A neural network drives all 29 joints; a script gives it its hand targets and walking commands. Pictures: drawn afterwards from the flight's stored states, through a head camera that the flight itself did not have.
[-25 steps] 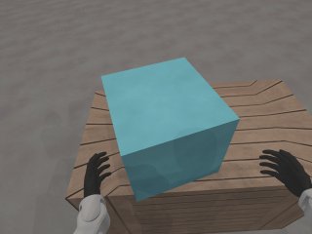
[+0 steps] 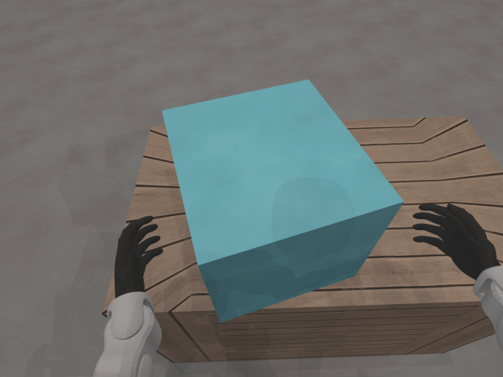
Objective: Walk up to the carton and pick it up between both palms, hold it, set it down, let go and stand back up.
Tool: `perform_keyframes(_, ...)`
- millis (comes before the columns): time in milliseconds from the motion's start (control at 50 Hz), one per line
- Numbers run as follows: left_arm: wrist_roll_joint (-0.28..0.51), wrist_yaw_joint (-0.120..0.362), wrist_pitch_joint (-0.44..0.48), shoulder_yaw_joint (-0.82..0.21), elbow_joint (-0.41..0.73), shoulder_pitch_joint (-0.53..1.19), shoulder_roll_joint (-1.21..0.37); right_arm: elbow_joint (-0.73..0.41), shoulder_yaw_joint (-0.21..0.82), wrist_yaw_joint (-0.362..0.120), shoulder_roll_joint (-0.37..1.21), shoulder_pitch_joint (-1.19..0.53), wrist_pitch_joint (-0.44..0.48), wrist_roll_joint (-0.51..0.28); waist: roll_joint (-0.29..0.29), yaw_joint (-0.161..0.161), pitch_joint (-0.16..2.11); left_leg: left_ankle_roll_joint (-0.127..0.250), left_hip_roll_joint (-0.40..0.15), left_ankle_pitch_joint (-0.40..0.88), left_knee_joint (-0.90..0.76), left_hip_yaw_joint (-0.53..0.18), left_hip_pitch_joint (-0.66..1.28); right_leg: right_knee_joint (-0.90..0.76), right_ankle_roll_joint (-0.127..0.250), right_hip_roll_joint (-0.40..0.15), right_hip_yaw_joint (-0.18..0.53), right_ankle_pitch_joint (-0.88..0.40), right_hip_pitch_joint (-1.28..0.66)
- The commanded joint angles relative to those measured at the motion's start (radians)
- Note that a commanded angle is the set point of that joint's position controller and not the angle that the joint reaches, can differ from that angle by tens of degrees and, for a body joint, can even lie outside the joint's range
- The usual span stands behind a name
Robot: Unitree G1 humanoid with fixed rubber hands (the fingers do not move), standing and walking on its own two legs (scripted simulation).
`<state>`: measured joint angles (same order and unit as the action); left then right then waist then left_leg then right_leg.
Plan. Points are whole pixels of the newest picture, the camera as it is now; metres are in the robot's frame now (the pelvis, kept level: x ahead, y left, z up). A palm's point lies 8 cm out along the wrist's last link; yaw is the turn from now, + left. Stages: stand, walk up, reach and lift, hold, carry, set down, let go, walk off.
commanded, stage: reach and lift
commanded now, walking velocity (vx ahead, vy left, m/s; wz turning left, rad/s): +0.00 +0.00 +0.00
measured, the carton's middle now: (265, 198) +0.43 +0.05 -0.02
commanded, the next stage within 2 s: none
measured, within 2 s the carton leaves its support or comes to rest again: neither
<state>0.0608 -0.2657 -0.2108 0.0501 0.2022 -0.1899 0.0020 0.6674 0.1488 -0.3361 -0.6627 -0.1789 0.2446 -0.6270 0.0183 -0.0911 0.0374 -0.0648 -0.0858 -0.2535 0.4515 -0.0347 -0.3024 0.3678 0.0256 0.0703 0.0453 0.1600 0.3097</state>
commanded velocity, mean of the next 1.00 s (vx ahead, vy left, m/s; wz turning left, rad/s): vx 0.00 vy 0.00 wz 0.00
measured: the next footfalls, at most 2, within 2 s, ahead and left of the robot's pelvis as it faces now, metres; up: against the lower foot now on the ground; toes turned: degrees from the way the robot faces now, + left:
none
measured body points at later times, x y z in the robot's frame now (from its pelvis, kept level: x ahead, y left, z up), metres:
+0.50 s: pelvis -0.04 -0.02 +0.00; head +0.02 -0.03 +0.45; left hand +0.27 +0.22 +0.09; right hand +0.38 -0.24 +0.08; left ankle -0.02 +0.15 -0.74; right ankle +0.01 -0.11 -0.74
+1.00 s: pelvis -0.01 -0.02 +0.00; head +0.06 -0.04 +0.45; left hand +0.30 +0.25 +0.12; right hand +0.46 -0.22 +0.12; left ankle -0.02 +0.15 -0.74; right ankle +0.01 -0.11 -0.74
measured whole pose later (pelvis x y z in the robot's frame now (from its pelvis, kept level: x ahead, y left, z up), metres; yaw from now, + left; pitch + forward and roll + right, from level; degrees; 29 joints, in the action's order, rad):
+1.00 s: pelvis -0.01 -0.02 +0.00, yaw +2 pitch +11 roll -1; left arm 0.19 -0.20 -0.67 0.22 0.15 0.30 0.13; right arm 0.63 0.13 -0.22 -0.72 -0.69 -0.22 -0.54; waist 0.05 -0.16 0.07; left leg -0.09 -0.09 -0.14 0.31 -0.06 -0.38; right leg 0.27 0.05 0.07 0.01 0.08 0.39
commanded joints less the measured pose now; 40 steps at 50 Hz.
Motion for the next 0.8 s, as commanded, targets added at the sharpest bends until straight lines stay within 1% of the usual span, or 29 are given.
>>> perform_keyframes(0, 0.003, 0.007, -0.023, 0.038, 0.228, 0.143, 0.075, -0.133, -0.194, 0.023, -0.349, -0.256, -0.011, 0.029, -0.071, 0.03, 0.314, 0.01, 0.09, 0.423, -0.035, 0.066, 0.184, -0.055, 0.071, 0.024, -0.026, -0.3, -0.187)
perform_keyframes(60, 0.04, 0.009, -0.047, 0.036, 0.225, 0.296, 0.096, -0.212, -0.192, 0.032, -0.329, -0.391, -0.059, 0.05, -0.116, 0.012, 0.328, 0.016, 0.092, 0.379, -0.04, 0.077, 0.149, -0.052, 0.05, 0.023, -0.023, -0.255, -0.183)
perform_keyframes(80, 0.071, 0.009, -0.052, 0.068, 0.21, 0.301, 0.13, -0.255, -0.187, 0.039, -0.329, -0.395, -0.071, 0.055, -0.177, -0.001, 0.298, 0.032, 0.097, 0.351, -0.052, 0.085, 0.102, -0.057, 0.041, 0.013, -0.003, -0.281, -0.203)
perform_keyframes(100, 0.073, 0.01, -0.055, 0.09, 0.229, 0.356, 0.159, -0.254, -0.195, 0.043, -0.313, -0.414, -0.085, 0.056, -0.189, -0.004, 0.335, 0.041, 0.1, 0.304, -0.067, 0.081, 0.06, -0.067, 0.024, -0.012, 0.025, -0.211, -0.24)
perform_keyframes(120, 0.081, 0.014, -0.065, 0.079, 0.148, 0.366, 0.147, -0.258, -0.194, 0.041, -0.316, -0.447, -0.101, 0.081, -0.193, -0.018, 0.284, 0.047, 0.093, 0.261, -0.069, 0.081, 0.056, -0.068, 0.024, -0.007, 0.027, -0.155, -0.213)
perform_keyframes(140, 0.092, 0.011, -0.071, 0.092, 0.198, 0.381, 0.165, -0.32, -0.189, 0.044, -0.307, -0.465, -0.114, 0.071, -0.21, -0.032, 0.318, 0.052, 0.095, 0.273, -0.084, 0.089, 0.034, -0.06, 0.025, -0.007, 0.023, -0.199, -0.249)
perform_keyframes(160, 0.081, 0.009, -0.087, 0.089, 0.199, 0.425, 0.162, -0.31, -0.186, 0.045, -0.307, -0.497, -0.138, 0.069, -0.183, -0.025, 0.341, 0.044, 0.099, 0.247, -0.089, 0.077, 0.051, -0.061, 0.015, -0.015, 0.021, -0.143, -0.231)
perform_keyframes(180, 0.091, 0.007, -0.096, 0.106, 0.159, 0.457, 0.156, -0.321, -0.168, 0.046, -0.286, -0.523, -0.152, 0.068, -0.194, -0.06, 0.32, 0.047, 0.093, 0.24, -0.095, 0.089, 0.039, -0.08, 0.026, -0.015, 0.037, -0.111, -0.218)
perform_keyframes(200, 0.089, 0.003, -0.102, 0.097, 0.201, 0.516, 0.16, -0.291, -0.163, 0.043, -0.284, -0.551, -0.173, 0.058, -0.142, -0.057, 0.337, 0.039, 0.095, 0.23, -0.086, 0.097, 0.039, -0.067, 0.03, -0.007, 0.019, -0.083, -0.213)
perform_keyframes(220, 0.116, 0.006, -0.113, 0.081, 0.248, 0.577, 0.176, -0.319, -0.198, 0.039, -0.299, -0.565, -0.188, 0.071, -0.139, -0.023, 0.386, 0.026, 0.096, 0.223, -0.086, 0.088, 0.016, -0.066, 0.025, -0.016, 0.021, -0.078, -0.24)
perform_keyframes(240, 0.097, 0.0, -0.136, 0.105, 0.255, 0.528, 0.189, -0.315, -0.228, 0.039, -0.325, -0.551, -0.202, 0.08, -0.129, -0.03, 0.4, 0.03, 0.088, 0.219, -0.102, 0.085, 0.045, -0.079, 0.031, -0.008, 0.006, -0.053, -0.236)
perform_keyframes(260, 0.128, 0.008, -0.144, 0.104, 0.218, 0.557, 0.2, -0.368, -0.235, 0.047, -0.312, -0.595, -0.205, 0.089, -0.185, -0.037, 0.433, 0.039, 0.086, 0.183, -0.107, 0.08, 0.021, -0.075, 0.019, -0.008, 0.005, -0.025, -0.258)
perform_keyframes(300, 0.139, 0.009, -0.175, 0.1, 0.189, 0.616, 0.201, -0.331, -0.205, 0.049, -0.315, -0.656, -0.24, 0.076, -0.138, -0.051, 0.461, 0.032, 0.085, 0.199, -0.092, 0.085, 0.006, -0.074, 0.026, -0.017, 0.028, -0.05, -0.251)
perform_keyframes(320, 0.14, 0.017, -0.191, 0.128, 0.155, 0.6, 0.214, -0.311, -0.223, 0.054, -0.308, -0.627, -0.26, 0.095, -0.185, -0.045, 0.473, 0.038, 0.088, 0.171, -0.101, 0.075, 0.008, -0.085, 0.014, -0.029, 0.037, 0.0, -0.27)
perform_keyframes(360, 0.134, 0.018, -0.224, 0.121, 0.114, 0.638, 0.221, -0.304, -0.25, 0.066, -0.319, -0.665, -0.288, 0.123, -0.151, -0.029, 0.485, 0.036, 0.084, 0.128, -0.124, 0.069, 0.008, -0.081, 0.021, -0.029, 0.018, 0.052, -0.277)
perform_keyframes(400, 0.155, 0.013, -0.253, 0.154, 0.13, 0.75, 0.26, -0.343, -0.197, 0.078, -0.273, -0.763, -0.31, 0.105, -0.173, -0.069, 0.514, 0.04, 0.092, 0.147, -0.103, 0.085, -0.049, -0.072, 0.006, -0.047, 0.049, 0.034, -0.302)
perform_keyframes(420, 0.137, 0.013, -0.274, 0.153, 0.144, 0.738, 0.242, -0.301, -0.206, 0.079, -0.278, -0.742, -0.326, 0.114, -0.135, -0.054, 0.514, 0.03, 0.094, 0.149, -0.115, 0.09, -0.019, -0.083, 0.004, -0.038, 0.032, 0.045, -0.304)
perform_keyframes(460, 0.137, 0.005, -0.308, 0.138, 0.053, 0.829, 0.254, -0.273, -0.188, 0.084, -0.266, -0.838, -0.366, 0.112, -0.121, -0.082, 0.485, 0.035, 0.091, 0.088, -0.13, 0.078, -0.062, -0.079, 0.006, -0.053, 0.039, 0.114, -0.282)
perform_keyframes(480, 0.133, 0.005, -0.335, 0.166, 0.096, 0.807, 0.276, -0.305, -0.232, 0.092, -0.273, -0.811, -0.382, 0.13, -0.144, -0.063, 0.488, 0.03, 0.091, 0.091, -0.127, 0.07, -0.07, -0.086, -0.006, -0.053, 0.051, 0.108, -0.318)
perform_keyframes(500, 0.12, -0.001, -0.355, 0.17, 0.123, 0.786, 0.255, -0.268, -0.242, 0.086, -0.297, -0.798, -0.394, 0.141, -0.132, -0.052, 0.517, 0.02, 0.08, 0.125, -0.141, 0.061, -0.049, -0.085, 0.003, -0.053, 0.042, 0.081, -0.333)
perform_keyframes(540, 0.118, 0.013, -0.369, 0.206, 0.091, 0.778, 0.279, -0.304, -0.225, 0.107, -0.305, -0.828, -0.402, 0.15, -0.181, -0.083, 0.575, 0.017, 0.085, 0.235, -0.126, 0.076, -0.006, -0.067, -0.012, -0.028, 0.002, -0.082, -0.364)
perform_keyframes(580, 0.136, 0.022, -0.384, 0.187, 0.167, 0.747, 0.249, -0.306, -0.196, 0.113, -0.308, -0.799, -0.405, 0.122, -0.169, -0.049, 0.594, 0.006, 0.096, 0.353, -0.106, 0.079, 0.015, -0.046, -0.021, -0.015, -0.017, -0.29, -0.4)
perform_keyframes(620, 0.108, 0.035, -0.397, 0.213, 0.166, 0.73, 0.258, -0.307, -0.168, 0.126, -0.318, -0.8, -0.41, 0.115, -0.149, -0.067, 0.558, 0.002, 0.102, 0.453, -0.106, 0.097, 0.049, -0.03, -0.011, 0.018, -0.034, -0.408, -0.371)
perform_keyframes(640, 0.124, 0.044, -0.384, 0.202, 0.212, 0.765, 0.283, -0.353, -0.216, 0.138, -0.355, -0.849, -0.397, 0.122, -0.144, -0.024, 0.625, -0.009, 0.107, 0.506, -0.104, 0.088, 0.059, -0.009, -0.01, 0.028, -0.053, -0.51, -0.423)
perform_keyframes(660, 0.094, 0.05, -0.393, 0.2, 0.202, 0.723, 0.262, -0.28, -0.187, 0.132, -0.348, -0.811, -0.396, 0.103, -0.106, -0.029, 0.6, -0.016, 0.106, 0.548, -0.094, 0.089, 0.091, -0.017, -0.007, 0.035, -0.063, -0.531, -0.398)
perform_keyframes(680, 0.114, 0.058, -0.397, 0.218, 0.209, 0.778, 0.275, -0.298, -0.17, 0.133, -0.329, -0.862, -0.404, 0.099, -0.126, -0.054, 0.618, -0.014, 0.11, 0.566, -0.07, 0.088, 0.077, -0.011, -0.009, 0.03, -0.04, -0.568, -0.408)
perform_keyframes(700, 0.107, 0.054, -0.399, 0.209, 0.218, 0.789, 0.265, -0.276, -0.2, 0.133, -0.355, -0.862, -0.394, 0.095, -0.097, -0.021, 0.643, -0.021, 0.107, 0.581, -0.076, 0.08, 0.113, -0.003, -0.001, 0.035, -0.059, -0.579, -0.398)
perform_keyframes(760, 0.093, 0.053, -0.397, 0.185, 0.293, 0.758, 0.217, -0.211, -0.186, 0.12, -0.353, -0.836, -0.392, 0.071, -0.044, 0.005, 0.627, -0.039, 0.102, 0.662, -0.072, 0.07, 0.166, -0.015, 0.013, 0.048, -0.077, -0.611, -0.345)
perform_keyframes(780, 0.108, 0.064, -0.396, 0.206, 0.241, 0.838, 0.274, -0.271, -0.171, 0.124, -0.338, -0.942, -0.39, 0.065, -0.071, -0.033, 0.672, -0.02, 0.106, 0.627, -0.061, 0.083, 0.132, -0.011, 0.003, 0.03, -0.055, -0.607, -0.366)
